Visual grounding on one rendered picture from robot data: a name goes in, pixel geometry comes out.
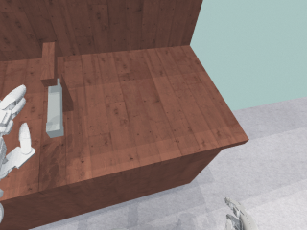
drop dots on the tap lever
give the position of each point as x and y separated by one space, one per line
54 125

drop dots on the left robot hand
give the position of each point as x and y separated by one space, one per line
10 106

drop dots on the counter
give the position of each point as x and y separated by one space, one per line
140 114

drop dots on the right robot hand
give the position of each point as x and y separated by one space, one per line
245 221

